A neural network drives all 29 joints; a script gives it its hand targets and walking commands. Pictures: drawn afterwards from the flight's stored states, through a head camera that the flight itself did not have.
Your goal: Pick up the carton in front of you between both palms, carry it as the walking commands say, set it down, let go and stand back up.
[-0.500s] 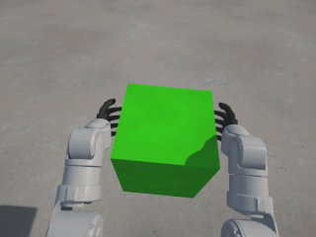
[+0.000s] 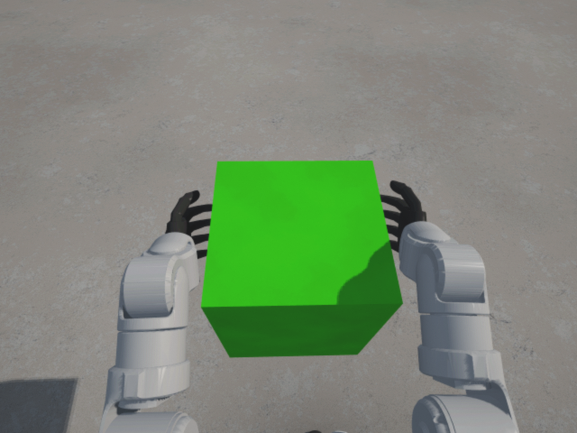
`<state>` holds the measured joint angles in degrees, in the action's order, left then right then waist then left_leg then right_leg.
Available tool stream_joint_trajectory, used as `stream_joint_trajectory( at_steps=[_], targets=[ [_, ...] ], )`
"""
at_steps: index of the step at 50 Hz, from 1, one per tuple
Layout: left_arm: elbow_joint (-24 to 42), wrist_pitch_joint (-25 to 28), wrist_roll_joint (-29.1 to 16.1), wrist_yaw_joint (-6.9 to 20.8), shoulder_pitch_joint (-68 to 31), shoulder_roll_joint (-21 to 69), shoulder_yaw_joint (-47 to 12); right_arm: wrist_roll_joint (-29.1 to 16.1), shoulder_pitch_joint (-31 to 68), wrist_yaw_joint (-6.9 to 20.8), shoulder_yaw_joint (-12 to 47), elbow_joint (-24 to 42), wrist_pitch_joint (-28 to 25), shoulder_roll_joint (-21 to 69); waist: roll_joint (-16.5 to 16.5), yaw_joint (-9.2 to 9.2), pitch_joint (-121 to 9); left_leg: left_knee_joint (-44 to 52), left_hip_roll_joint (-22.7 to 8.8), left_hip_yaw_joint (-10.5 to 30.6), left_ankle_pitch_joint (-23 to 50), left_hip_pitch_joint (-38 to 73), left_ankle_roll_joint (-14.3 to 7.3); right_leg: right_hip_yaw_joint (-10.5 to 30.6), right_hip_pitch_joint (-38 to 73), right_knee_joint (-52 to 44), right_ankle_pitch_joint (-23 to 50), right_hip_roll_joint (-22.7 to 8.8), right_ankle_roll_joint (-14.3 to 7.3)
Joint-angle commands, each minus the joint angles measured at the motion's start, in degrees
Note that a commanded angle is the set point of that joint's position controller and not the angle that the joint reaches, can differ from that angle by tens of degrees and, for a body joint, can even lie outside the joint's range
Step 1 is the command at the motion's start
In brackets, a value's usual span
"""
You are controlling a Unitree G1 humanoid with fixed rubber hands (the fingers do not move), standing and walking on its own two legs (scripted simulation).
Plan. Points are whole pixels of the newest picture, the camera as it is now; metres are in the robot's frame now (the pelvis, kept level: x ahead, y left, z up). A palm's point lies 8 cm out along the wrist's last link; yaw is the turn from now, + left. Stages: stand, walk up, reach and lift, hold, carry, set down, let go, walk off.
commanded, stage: carry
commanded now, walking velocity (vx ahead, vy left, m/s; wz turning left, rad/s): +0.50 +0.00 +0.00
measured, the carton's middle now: (294, 268) +0.35 -0.01 +0.02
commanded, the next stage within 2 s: none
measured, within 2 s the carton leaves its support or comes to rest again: neither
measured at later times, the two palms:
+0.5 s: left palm (177, 143) +0.58 +0.20 +0.07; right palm (346, 138) +0.57 -0.10 +0.08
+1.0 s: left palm (212, 45) +0.88 +0.16 +0.10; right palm (344, 45) +0.88 -0.14 +0.10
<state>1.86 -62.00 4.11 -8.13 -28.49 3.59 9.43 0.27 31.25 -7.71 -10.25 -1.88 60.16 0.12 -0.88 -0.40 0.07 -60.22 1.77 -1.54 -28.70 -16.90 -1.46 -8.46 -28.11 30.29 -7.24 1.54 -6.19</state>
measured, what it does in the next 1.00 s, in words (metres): walks ahead: left foot, then right foot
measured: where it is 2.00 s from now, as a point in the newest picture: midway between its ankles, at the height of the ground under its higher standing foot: (276, 194)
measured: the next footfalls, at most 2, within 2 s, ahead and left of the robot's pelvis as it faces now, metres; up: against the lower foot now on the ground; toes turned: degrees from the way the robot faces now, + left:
left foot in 0.42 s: +0.44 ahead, +0.14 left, +0.00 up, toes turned +10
right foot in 0.94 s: +0.76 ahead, -0.08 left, +0.00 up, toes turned -12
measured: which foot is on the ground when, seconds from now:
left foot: up 0.00-0.40, down 0.42-0.98, up 1.00-1.00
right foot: down 0.00-0.46, up 0.48-0.92, down 0.94-1.00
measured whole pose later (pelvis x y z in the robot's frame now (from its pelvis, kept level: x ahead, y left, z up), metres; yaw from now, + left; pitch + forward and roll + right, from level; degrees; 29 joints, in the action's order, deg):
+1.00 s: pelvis +0.62 +0.02 +0.00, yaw +0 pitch +3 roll -1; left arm 17.3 -70.5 7.0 -5.0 -10.3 7.8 5.3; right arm 6.6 10.3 -4.9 -7.3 18.4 70.0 7.0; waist -2.5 0.5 -7.7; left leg -42.2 -5.7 -6.9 -27.1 -3.7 1.3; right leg -13.6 -26.8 31.6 -6.4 -2.8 -4.2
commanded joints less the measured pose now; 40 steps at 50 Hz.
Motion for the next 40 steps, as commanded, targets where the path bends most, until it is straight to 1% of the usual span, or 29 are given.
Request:
stream_joint_trajectory(
  at_steps=[1,2,3,4,6,7,9,10,12,15,17,18,19,20,21,22,23,24,25,26,27,28,29,31,33,35,38,40],
  targets=[
    [6.46,-0.89,-24.02,13.86,-35.29,54.51,-40.56,-20.28,30.98,14.6,39.77,4.95,3.38,58.94,5.2,2.09,-31.11,-8.0,-3.46,2.33,4.26,-24.4,0.43,29.92,46.44,-9.23,20.26,-20.64,-6.47],
    [7.78,-1.33,-25.04,14.34,-37.37,56.3,-40.99,-19.45,30.55,14.49,39.3,5.08,3.62,59.92,3.39,1.89,-29.2,-4.15,-4.56,2.11,6.92,-23.26,0.75,26.36,42.87,-10.74,21.31,-19.64,-4.87],
    [9.0,-1.79,-25.56,14.75,-37.83,57.46,-41.11,-18.79,29.23,14.41,39.05,5.41,3.98,60.92,3.86,1.64,-28.72,-1.02,-4.85,1.55,8.41,-20.8,1.18,24.16,40.34,-12.44,21.29,-19.11,-3.42],
    [9.86,-2.32,-25.78,15.16,-37.4,58.45,-41.02,-18.04,27.78,14.32,38.95,5.77,4.26,61.66,4.49,1.65,-28.38,2.39,-4.99,0.73,8.65,-19.33,1.76,21.9,39.22,-13.54,21.21,-18.66,-2.63],
    [11.06,-3.61,-25.52,16.14,-34.26,59.36,-40.54,-16.05,23.52,14.04,38.84,6.58,4.77,62.98,6.1,1.87,-27.46,7.82,-4.52,-1.58,9.24,-19.33,2.99,18.33,38.76,-14.84,23.01,-17.86,-2.09],
    [11.28,-4.22,-25.21,16.7,-32.06,59.34,-40.38,-15.06,21.29,13.88,38.98,7.17,4.98,63.2,7.34,1.94,-26.99,10.2,-4.43,-2.57,10.71,-19.9,3.5,16.77,39.19,-15.27,24.09,-17.32,-1.85],
    [11.41,-5.12,-24.4,17.83,-27.88,59.39,-40.37,-13.46,17.7,13.7,39.61,8.81,5.35,63.44,8.64,1.91,-25.17,14.6,-4.44,-4.0,14.6,-20.55,3.94,13.39,39.05,-15.66,24.69,-15.97,-1.16],
    [11.73,-5.44,-23.92,18.34,-25.3,59.2,-40.52,-12.57,15.59,13.56,40.22,10.26,5.5,63.16,9.36,1.92,-23.76,16.96,-4.39,-4.78,16.39,-20.5,3.96,11.74,38.54,-15.96,24.45,-15.22,-0.84],
    [11.99,-5.64,-22.92,19.02,-21.49,58.15,-40.93,-12.34,14.1,13.7,41.75,12.67,5.86,62.72,10.48,2.03,-20.43,21.48,-4.34,-6.08,19.48,-20.09,3.6,9.52,37.05,-16.78,23.8,-14.41,-0.64],
    [12.45,-5.67,-21.31,19.29,-15.47,56.58,-41.69,-13.39,11.0,14.74,44.06,15.08,6.68,61.74,10.94,2.12,-16.11,27.72,-4.1,-7.66,24.11,-17.85,2.59,6.83,35.39,-17.45,24.23,-13.97,-0.24],
    [12.87,-5.78,-20.25,19.08,-11.95,55.92,-41.98,-14.69,8.37,15.92,44.7,15.09,7.37,62.28,11.06,2.09,-13.96,31.11,-4.27,-8.35,26.42,-14.46,1.83,5.64,33.92,-16.9,24.97,-14.36,0.54],
    [13.11,-5.87,-20.14,19.04,-10.28,56.48,-42.07,-15.17,6.81,16.45,44.58,15.37,7.67,61.91,10.81,1.95,-13.65,32.57,-4.13,-8.92,26.87,-11.63,1.39,4.9,33.29,-15.56,26.94,-14.57,1.1],
    [13.58,-5.89,-19.97,19.04,-8.7,56.55,-42.08,-15.51,5.06,16.95,44.49,15.46,7.91,61.92,10.67,1.58,-14.19,34.35,-3.32,-10.3,26.69,-7.08,0.94,3.65,32.36,-12.25,30.34,-14.47,1.92],
    [14.13,-5.96,-19.9,19.02,-7.57,56.69,-42.23,-15.65,2.75,17.41,44.15,15.06,8.02,62.13,9.18,0.72,-16.33,37.06,-1.33,-12.84,26.04,1.12,0.76,1.04,29.85,-5.74,31.64,-12.97,3.16],
    [15.31,-5.99,-19.97,18.93,-8.21,56.16,-42.71,-15.92,2.63,17.79,43.92,15.18,8.01,61.62,6.52,0.04,-19.58,35.93,-1.93,-12.35,21.96,12.55,0.35,-0.93,23.3,2.73,27.08,-11.11,4.54],
    [16.23,-6.11,-20.14,18.87,-8.78,55.37,-42.95,-16.13,2.14,18.01,43.58,15.48,8.13,60.6,-1.53,-0.63,-22.62,38.41,-13.03,3.61,15.33,21.46,-1.54,-1.29,13.83,16.45,9.33,-8.36,6.41],
    [17.6,-6.56,-20.63,18.67,-10.27,55.97,-44.34,-15.82,2.77,18.27,43.48,14.7,7.63,60.49,-16.46,-0.44,-26.06,44.93,-26.51,28.29,8.42,33.43,-9.97,1.04,-4.24,31.46,-11.07,-1.0,8.12],
    [18.61,-6.36,-20.82,18.65,-11.31,55.68,-44.71,-16.72,1.85,18.46,43.57,15.16,7.29,61.67,-15.07,-0.51,-24.07,47.97,-27.44,32.39,12.47,30.63,-11.81,6.76,-9.75,39.74,-19.98,-1.82,6.62],
    [18.67,-5.95,-21.29,18.69,-11.74,57.02,-45.1,-17.34,2.68,18.56,43.9,16.43,6.97,62.92,-11.42,-0.56,-22.95,47.24,-25.42,26.16,16.99,27.12,-10.9,8.51,-10.25,42.2,-19.04,-4.73,5.14],
    [18.68,-5.37,-21.55,18.67,-11.44,58.15,-45.33,-17.54,3.27,18.6,44.42,17.52,6.59,64.18,-5.47,-0.4,-22.82,46.81,-23.79,20.81,19.25,23.84,-9.6,8.92,-9.61,41.65,-16.3,-6.7,4.65],
    [18.79,-4.83,-21.58,18.55,-10.73,58.9,-45.63,-17.86,3.7,18.65,44.9,18.57,6.22,64.75,-1.61,-0.09,-21.61,48.01,-22.42,15.67,19.54,19.62,-7.78,9.29,-7.94,37.81,-12.78,-8.61,4.72],
    [18.45,-4.51,-21.66,18.4,-9.95,60.03,-45.74,-18.08,4.0,18.63,45.08,19.18,5.99,64.77,-1.89,0.18,-21.51,49.39,-21.26,11.8,17.44,16.68,-6.61,8.87,-6.14,34.03,-10.62,-9.27,5.24],
    [18.47,-4.22,-21.45,18.21,-8.67,60.19,-45.84,-18.26,3.31,18.67,45.36,19.52,5.88,64.65,-3.19,0.19,-21.34,50.49,-20.14,9.0,16.37,15.15,-6.17,7.51,-5.04,30.95,-9.3,-8.95,5.68],
    [18.23,-3.84,-20.7,17.74,-6.01,59.96,-46.04,-18.26,1.07,18.93,45.48,19.79,5.86,63.57,-5.36,0.11,-20.44,52.55,-18.9,5.0,15.38,14.84,-6.23,5.53,-5.44,24.75,-7.25,-8.72,6.69],
    [18.5,-3.76,-19.99,17.34,-4.56,59.19,-46.1,-18.07,-0.36,19.17,45.46,20.05,5.94,62.15,-5.73,0.01,-18.66,53.69,-18.41,2.84,16.82,16.17,-6.58,4.03,-7.18,18.28,-3.96,-8.83,7.66],
    [19.47,-3.97,-19.71,17.08,-4.15,58.06,-46.09,-17.98,-0.63,19.21,45.46,20.96,6.17,60.65,-5.43,-0.11,-16.5,53.73,-17.41,0.63,19.92,17.2,-6.15,2.41,-7.98,12.38,-0.54,-8.58,8.13],
    [22.03,-4.97,-20.17,16.81,-5.44,55.61,-46.07,-17.71,-0.13,18.81,44.94,22.88,7.0,58.05,-6.1,-0.43,-13.27,53.14,-16.57,-1.77,25.05,18.38,-5.86,0.42,-8.47,7.26,3.0,-7.96,7.92],
    [22.51,-6.08,-20.29,16.75,-5.54,53.67,-45.6,-17.08,-0.65,18.36,44.21,22.95,7.93,56.32,-6.41,-0.58,-11.29,52.13,-16.28,-2.95,29.16,19.78,-5.93,-0.6,-8.75,4.56,3.77,-7.44,7.38]
  ],
)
